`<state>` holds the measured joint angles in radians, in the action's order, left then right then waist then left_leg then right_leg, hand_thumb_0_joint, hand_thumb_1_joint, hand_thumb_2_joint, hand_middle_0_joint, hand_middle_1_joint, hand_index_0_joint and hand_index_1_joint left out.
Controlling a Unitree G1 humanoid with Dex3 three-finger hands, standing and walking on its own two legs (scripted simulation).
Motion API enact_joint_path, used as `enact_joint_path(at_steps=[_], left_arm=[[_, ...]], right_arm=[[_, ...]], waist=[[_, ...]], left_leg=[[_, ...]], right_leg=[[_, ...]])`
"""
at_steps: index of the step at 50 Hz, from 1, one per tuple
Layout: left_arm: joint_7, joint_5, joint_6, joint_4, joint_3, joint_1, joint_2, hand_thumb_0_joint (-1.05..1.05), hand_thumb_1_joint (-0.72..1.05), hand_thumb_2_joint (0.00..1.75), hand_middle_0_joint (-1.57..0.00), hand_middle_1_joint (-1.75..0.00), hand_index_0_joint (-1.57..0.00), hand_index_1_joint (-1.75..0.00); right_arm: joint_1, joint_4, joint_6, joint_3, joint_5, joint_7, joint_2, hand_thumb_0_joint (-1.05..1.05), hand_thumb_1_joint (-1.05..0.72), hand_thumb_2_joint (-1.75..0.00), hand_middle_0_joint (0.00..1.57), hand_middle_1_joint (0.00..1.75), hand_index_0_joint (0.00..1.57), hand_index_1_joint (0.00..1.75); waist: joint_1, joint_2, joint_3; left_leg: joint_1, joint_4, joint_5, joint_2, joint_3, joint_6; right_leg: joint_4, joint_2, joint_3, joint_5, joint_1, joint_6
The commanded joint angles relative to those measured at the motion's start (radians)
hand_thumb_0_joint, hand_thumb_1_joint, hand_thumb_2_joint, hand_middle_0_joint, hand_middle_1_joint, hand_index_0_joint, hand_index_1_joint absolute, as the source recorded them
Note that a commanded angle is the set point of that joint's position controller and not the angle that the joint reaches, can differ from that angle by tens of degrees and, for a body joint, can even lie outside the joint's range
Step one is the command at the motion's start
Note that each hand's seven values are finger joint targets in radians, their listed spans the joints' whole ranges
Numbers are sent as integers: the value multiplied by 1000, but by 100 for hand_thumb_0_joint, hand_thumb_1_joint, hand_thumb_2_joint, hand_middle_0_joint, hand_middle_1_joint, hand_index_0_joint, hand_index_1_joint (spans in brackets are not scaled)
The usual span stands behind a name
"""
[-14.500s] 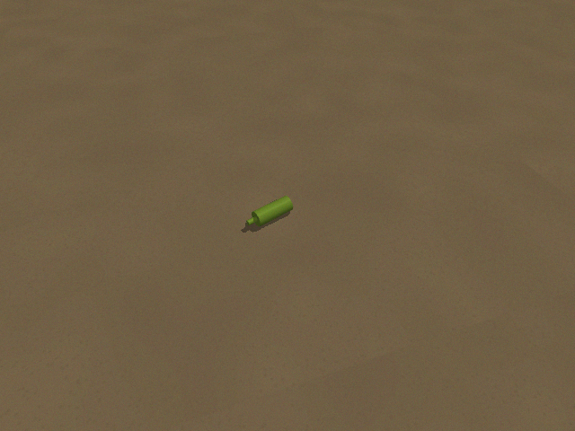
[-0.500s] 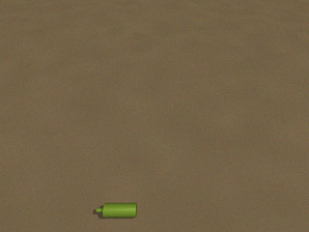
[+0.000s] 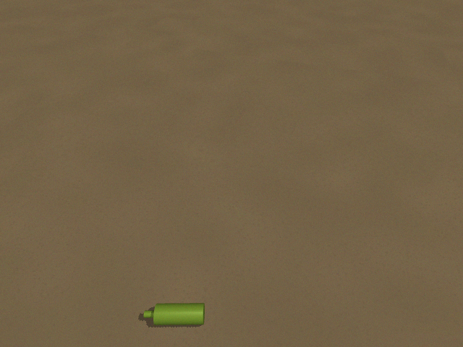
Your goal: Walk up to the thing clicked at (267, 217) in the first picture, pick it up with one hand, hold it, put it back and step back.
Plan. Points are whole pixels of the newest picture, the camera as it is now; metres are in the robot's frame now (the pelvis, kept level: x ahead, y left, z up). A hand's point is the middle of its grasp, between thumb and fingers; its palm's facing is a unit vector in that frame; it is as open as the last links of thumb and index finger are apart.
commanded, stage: stand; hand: left
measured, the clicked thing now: (174, 313) +0.44 +0.24 -0.74
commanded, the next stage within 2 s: walk up in 0.64 s
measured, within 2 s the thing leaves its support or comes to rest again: neither
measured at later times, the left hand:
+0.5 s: hand out of the picture +0.08 +0.26 -0.16, palm faces -0.03 -0.94 -0.35, open 7.4 cm
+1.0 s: hand out of the picture +0.08 +0.32 -0.19, palm faces -0.04 -0.93 -0.36, open 7.4 cm
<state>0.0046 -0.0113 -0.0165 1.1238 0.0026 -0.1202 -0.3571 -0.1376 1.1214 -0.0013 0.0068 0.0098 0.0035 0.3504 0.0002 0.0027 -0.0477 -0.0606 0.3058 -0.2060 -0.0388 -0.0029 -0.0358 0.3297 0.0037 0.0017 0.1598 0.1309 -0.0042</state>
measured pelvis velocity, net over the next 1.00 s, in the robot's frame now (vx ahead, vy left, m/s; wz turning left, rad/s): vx -0.07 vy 0.06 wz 0.00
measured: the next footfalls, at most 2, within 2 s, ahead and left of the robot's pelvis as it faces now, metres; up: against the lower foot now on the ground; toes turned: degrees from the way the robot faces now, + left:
left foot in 0.96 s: -0.06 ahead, +0.15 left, +0.00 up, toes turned -2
right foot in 1.48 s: -0.17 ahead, -0.07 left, +0.00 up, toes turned -3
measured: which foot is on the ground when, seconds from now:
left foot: down 0.00-0.78, up 0.80-0.94, down 0.96-1.00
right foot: down 0.00-0.96, up 0.98-1.00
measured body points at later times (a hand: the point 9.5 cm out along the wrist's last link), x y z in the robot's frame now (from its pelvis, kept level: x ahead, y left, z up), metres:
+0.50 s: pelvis +0.00 +0.00 +0.00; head +0.01 +0.00 +0.45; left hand +0.08 +0.31 -0.13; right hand +0.07 -0.30 -0.13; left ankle -0.02 +0.14 -0.75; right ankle +0.01 -0.12 -0.75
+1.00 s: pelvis -0.07 +0.06 -0.03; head +0.01 +0.09 +0.41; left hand +0.08 +0.37 -0.17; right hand +0.00 -0.28 -0.13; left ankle -0.10 +0.15 -0.75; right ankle +0.01 -0.11 -0.74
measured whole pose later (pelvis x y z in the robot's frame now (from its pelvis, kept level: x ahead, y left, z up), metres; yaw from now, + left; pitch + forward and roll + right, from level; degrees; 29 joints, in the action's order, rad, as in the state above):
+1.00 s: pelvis -0.07 +0.06 -0.03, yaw +0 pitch -1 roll +0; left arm -0.01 -0.01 0.07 0.91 -0.05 0.01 -0.42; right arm -0.12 0.96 -0.04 0.07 0.02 0.00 0.39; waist -0.01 -0.07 -0.21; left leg -0.24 0.68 -0.42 0.04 -0.01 0.04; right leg 0.72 -0.03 -0.09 0.29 0.45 0.00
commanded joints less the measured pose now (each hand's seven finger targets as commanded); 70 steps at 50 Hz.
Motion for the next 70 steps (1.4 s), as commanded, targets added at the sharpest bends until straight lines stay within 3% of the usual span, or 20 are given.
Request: enact_joint_path(at_steps=[1,31,32,33,37,40,41,43,46,47,48,49,50,51,52,54,55,59,63,70], left_arm=[[-15,3,-18,-60,-40,43,-219,0,90,90,-20,-30,-20,-30],[-17,3,-19,-64,-39,37,-218,0,90,90,-20,-30,-20,-30],[-20,22,-1,-88,-86,53,-264,0,90,90,-20,-30,-20,-30],[-24,25,5,-100,-89,39,-265,0,90,90,-20,-30,-20,-30],[-23,22,23,-148,-103,42,-280,0,90,90,-20,-30,-20,-30],[-27,-5,35,-209,-111,111,-300,0,90,90,-20,-30,-20,-30],[-25,-14,38,-225,-114,117,-303,0,90,90,-20,-30,-20,-30],[-25,-18,45,-258,-110,166,-285,0,90,90,-20,-30,-20,-30],[-27,-10,61,-284,-98,155,-258,0,90,90,-20,-30,-20,-30],[-25,3,70,-297,-93,141,-236,0,90,90,-20,-30,-20,-30],[-31,12,75,-318,-86,142,-191,0,90,90,-20,-30,-20,-30],[-38,8,86,-310,-90,127,-181,0,90,90,-20,-30,-20,-30],[-43,0,91,-310,-90,82,-186,0,90,90,-20,-30,-20,-30],[-51,-3,91,-303,-92,87,-191,0,90,90,-20,-30,-20,-30],[-52,-7,93,-294,-103,99,-221,0,90,90,-20,-30,-20,-30],[-46,6,96,-283,-101,48,-218,0,90,90,-20,-30,-20,-30],[-42,5,96,-287,-101,26,-216,0,90,90,-20,-30,-20,-30],[-37,-12,87,-320,-110,37,-206,0,90,90,-20,-30,-20,-30],[-31,-13,88,-348,-120,41,-200,0,90,90,-20,-30,-20,-30],[-6,-24,86,-349,-136,-52,-202,0,90,90,-20,-30,-20,-30]], right_arm=[[28,-59,24,38,3,-10,214,0,-90,-90,20,30,20,30],[39,-60,23,41,0,-11,210,0,-90,-90,20,30,20,30],[71,-72,5,57,-12,-12,251,0,-90,-90,20,30,20,30],[53,-90,-1,58,-21,-14,242,0,-90,-90,20,30,20,30],[25,-126,-20,68,-28,-12,225,0,-90,-90,20,30,20,30],[-32,-145,-43,82,-15,-11,215,0,-90,-90,20,30,20,30],[-47,-156,-50,86,-10,-8,219,0,-90,-90,20,30,20,30],[-84,-167,-50,98,-14,-3,220,0,-90,-90,20,30,20,30],[-106,-185,-34,101,-6,-10,215,0,-90,-90,20,30,20,30],[-94,-193,-27,109,10,-15,246,0,-90,-90,20,30,20,30],[-82,-198,-23,131,27,-18,322,0,-90,-90,20,30,20,30],[-58,-218,-19,134,34,-21,337,0,-90,-90,20,30,20,30],[-53,-235,-17,135,30,-25,344,0,-90,-90,20,30,20,30],[-30,-258,-18,139,25,-28,372,0,-90,-90,20,30,20,30],[16,-272,-18,137,23,-33,343,0,-90,-90,20,30,20,30],[56,-281,-12,122,35,-49,290,0,-90,-90,20,30,20,30],[46,-283,-8,117,26,-55,270,0,-90,-90,20,30,20,30],[-48,-280,-5,122,11,-68,257,0,-90,-90,20,30,20,30],[-82,-293,-3,127,11,-71,273,0,-90,-90,20,30,20,30],[-16,-344,-1,130,14,-59,312,0,-90,-90,20,30,20,30]], waist=[[-3,4,55],[-4,5,67],[13,-11,-58],[7,-11,-14],[-1,-77,106],[-7,-199,119],[-7,-197,112],[-34,-198,112],[-45,-136,118],[-43,0,111],[-36,203,106],[-19,177,95],[-13,132,106],[-33,205,109],[-20,162,86],[28,160,53],[32,154,55],[-20,108,86],[-49,105,93],[-16,128,130]], left_leg=[[-25,-54,96,-95,-67,47],[-11,-48,139,-99,-65,47],[-89,61,315,-82,-69,68],[-78,103,369,-83,-53,71],[-61,289,213,-7,-4,64],[-141,540,-309,71,-8,69],[-140,596,-371,58,-45,76],[-126,589,-349,43,-70,89],[-146,248,-61,36,-26,70],[-132,102,195,-47,-120,85],[-56,69,489,-171,-304,112],[-41,90,640,-234,-354,163],[-36,135,777,-273,-329,201],[-102,86,677,-310,-405,214],[-111,89,600,-277,-353,207],[-22,158,664,-173,-215,139],[31,172,674,-160,-198,126],[152,194,676,-188,-232,164],[145,193,630,-225,-250,203],[-18,169,398,-278,-289,250]], right_leg=[[-49,-125,-105,-118,-16,-21],[-36,-127,-100,-176,-31,-22],[40,-120,-114,-383,48,-26],[65,-128,-103,-451,23,-40],[53,-208,-178,-477,32,-126],[27,-348,-304,-428,90,-244],[36,-358,-299,-393,137,-258],[92,-319,-235,-351,191,-233],[258,-205,-164,-322,111,-141],[375,-113,-121,-223,139,-90],[535,37,-74,46,285,-46],[650,112,-136,418,349,-29],[730,108,-169,465,353,-26],[793,124,-214,475,348,-20],[830,115,-237,429,346,-23],[848,115,-236,317,424,-18],[848,111,-217,285,440,-17],[729,95,-187,307,416,23],[591,62,-154,334,353,24],[446,14,-88,320,196,-12]])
